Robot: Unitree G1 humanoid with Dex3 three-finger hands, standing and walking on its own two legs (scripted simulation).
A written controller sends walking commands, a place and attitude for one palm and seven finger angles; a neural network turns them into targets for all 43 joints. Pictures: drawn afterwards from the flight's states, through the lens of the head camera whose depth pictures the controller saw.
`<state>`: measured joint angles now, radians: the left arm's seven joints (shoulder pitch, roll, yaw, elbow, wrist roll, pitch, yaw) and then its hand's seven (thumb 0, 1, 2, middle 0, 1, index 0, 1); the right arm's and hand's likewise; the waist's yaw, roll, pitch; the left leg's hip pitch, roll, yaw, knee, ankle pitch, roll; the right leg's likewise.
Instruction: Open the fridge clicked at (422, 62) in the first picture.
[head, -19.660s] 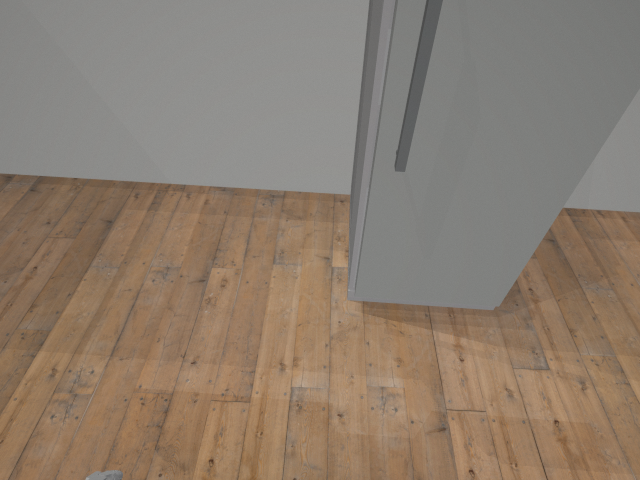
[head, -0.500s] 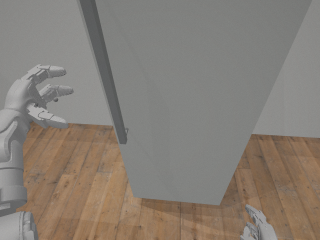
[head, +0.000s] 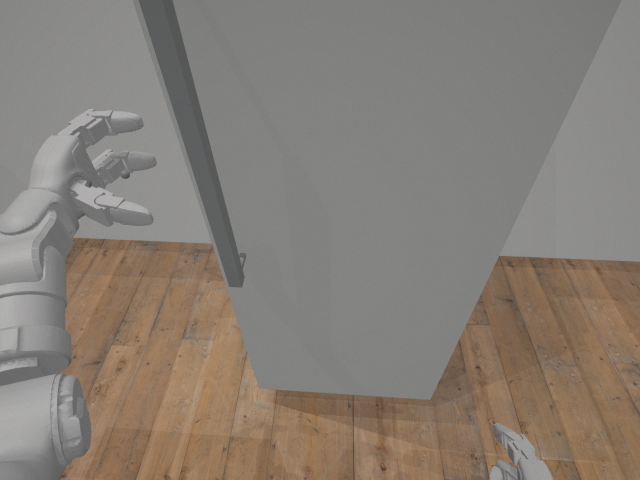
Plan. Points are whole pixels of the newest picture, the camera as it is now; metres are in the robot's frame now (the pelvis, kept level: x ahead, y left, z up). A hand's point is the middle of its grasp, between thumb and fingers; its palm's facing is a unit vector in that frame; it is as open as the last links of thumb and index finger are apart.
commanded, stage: move the hooked fingers beside the handle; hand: left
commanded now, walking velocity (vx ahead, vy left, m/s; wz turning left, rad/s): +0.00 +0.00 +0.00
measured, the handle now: (209, 160) +0.48 +0.17 +0.17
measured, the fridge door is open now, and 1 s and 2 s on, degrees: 0 0 0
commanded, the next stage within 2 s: feel for the door with the fingertips in 1.18 s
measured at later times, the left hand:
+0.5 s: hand (140, 153) +0.44 +0.24 +0.21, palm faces +0.02 -1.00 +0.00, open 14.0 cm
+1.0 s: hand (130, 163) +0.42 +0.25 +0.21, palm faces +0.02 -1.00 +0.00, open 14.0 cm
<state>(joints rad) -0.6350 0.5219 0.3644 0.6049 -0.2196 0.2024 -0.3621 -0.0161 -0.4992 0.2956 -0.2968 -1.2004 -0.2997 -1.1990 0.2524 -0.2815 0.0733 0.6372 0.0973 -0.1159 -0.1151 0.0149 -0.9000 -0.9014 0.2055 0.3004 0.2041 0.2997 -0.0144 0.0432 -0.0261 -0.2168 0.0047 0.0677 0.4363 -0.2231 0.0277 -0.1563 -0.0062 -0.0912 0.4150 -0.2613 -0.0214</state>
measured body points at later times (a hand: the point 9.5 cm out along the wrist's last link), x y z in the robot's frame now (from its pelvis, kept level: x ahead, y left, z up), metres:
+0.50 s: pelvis +0.01 +0.00 +0.00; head +0.01 -0.02 +0.45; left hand +0.43 +0.29 +0.21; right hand +0.10 -0.28 -0.11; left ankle +0.01 +0.10 -0.74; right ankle -0.03 -0.10 -0.74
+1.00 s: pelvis +0.00 +0.00 +0.00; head +0.00 +0.00 +0.45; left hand +0.41 +0.30 +0.21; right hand +0.12 -0.26 -0.10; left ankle +0.01 +0.10 -0.74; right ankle -0.03 -0.10 -0.74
